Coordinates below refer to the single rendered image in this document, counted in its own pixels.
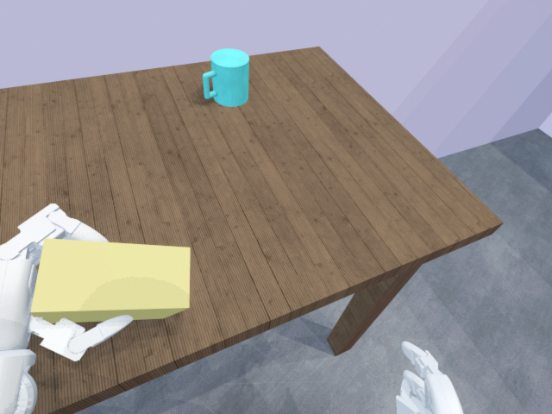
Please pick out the left robot forearm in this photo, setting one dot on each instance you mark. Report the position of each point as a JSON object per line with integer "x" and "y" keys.
{"x": 18, "y": 391}

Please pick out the table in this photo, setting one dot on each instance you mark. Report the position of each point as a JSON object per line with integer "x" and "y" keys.
{"x": 309, "y": 192}

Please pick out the right robot hand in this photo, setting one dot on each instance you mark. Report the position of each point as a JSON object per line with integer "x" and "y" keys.
{"x": 435, "y": 395}

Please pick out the sponge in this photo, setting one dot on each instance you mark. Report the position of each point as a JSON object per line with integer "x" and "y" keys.
{"x": 94, "y": 281}

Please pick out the left robot hand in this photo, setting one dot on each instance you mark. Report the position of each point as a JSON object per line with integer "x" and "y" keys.
{"x": 18, "y": 274}

